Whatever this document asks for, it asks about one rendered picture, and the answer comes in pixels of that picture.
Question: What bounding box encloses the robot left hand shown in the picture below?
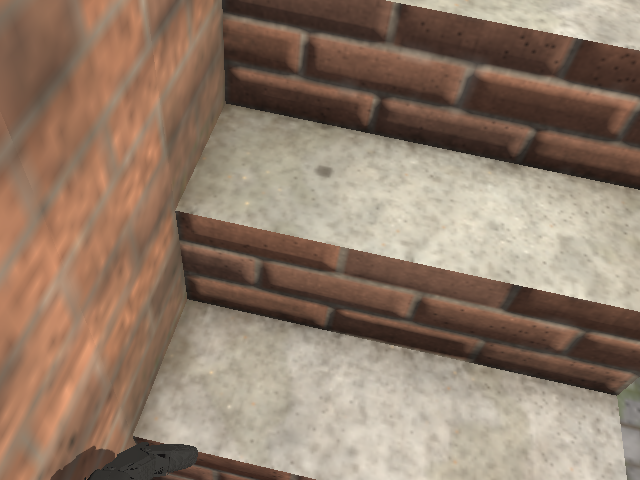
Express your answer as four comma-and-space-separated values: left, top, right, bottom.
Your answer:
84, 442, 198, 480

